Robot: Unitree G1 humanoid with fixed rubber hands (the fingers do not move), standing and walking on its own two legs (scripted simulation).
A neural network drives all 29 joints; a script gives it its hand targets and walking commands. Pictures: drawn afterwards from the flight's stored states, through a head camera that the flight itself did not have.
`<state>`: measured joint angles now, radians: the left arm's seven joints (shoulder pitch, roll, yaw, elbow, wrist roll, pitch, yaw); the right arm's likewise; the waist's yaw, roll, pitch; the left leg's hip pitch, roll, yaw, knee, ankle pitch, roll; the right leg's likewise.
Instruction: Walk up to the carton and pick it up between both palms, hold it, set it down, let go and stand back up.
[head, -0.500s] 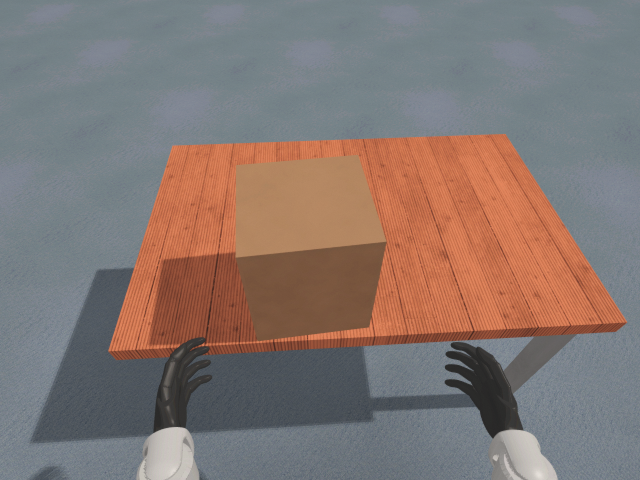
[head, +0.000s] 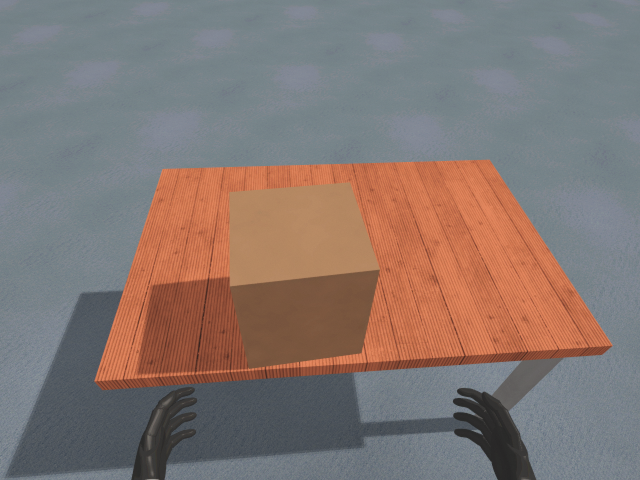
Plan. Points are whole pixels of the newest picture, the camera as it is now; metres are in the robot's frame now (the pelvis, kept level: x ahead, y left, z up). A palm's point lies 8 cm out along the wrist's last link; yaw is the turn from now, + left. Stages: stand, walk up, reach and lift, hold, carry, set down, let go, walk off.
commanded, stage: set down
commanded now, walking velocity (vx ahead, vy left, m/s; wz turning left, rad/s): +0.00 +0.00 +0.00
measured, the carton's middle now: (298, 276) +0.46 +0.07 -0.08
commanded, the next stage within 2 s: let go in 1.14 s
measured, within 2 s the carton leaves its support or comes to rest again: neither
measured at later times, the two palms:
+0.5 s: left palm (148, 478) +0.14 +0.23 -0.06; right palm (509, 457) +0.17 -0.21 -0.05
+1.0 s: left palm (146, 471) +0.15 +0.24 -0.07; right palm out of the picture +0.15 -0.21 -0.06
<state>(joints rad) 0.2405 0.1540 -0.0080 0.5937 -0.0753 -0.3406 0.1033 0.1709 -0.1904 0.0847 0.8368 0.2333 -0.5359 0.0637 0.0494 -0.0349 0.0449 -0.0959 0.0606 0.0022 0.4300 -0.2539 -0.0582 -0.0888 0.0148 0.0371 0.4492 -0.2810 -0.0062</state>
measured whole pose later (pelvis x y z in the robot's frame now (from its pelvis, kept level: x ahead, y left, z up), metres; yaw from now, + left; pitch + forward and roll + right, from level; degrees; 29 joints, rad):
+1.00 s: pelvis +0.00 +0.01 +0.01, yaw +0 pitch -5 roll +0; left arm 0.21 0.18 0.02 0.54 -0.02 0.03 0.04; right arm 0.19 -0.17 0.00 0.72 0.03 -0.23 0.02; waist 0.02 -0.03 0.07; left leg -0.06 0.05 0.01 0.37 -0.22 -0.04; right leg -0.04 0.00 0.03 0.36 -0.23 0.01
